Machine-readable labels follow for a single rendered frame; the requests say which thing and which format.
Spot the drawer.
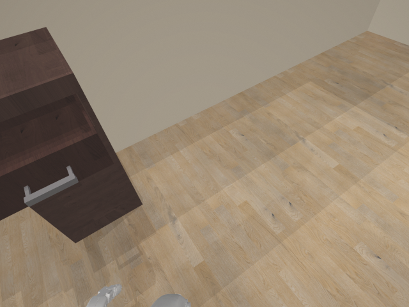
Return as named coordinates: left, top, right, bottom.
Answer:
left=0, top=94, right=114, bottom=220

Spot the left robot hand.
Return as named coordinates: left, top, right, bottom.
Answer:
left=86, top=284, right=122, bottom=307

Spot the cabinet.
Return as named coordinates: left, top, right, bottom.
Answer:
left=0, top=27, right=142, bottom=243

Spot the robot left thigh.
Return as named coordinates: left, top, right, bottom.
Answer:
left=151, top=294, right=191, bottom=307

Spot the handle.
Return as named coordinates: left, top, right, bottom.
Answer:
left=24, top=166, right=79, bottom=207

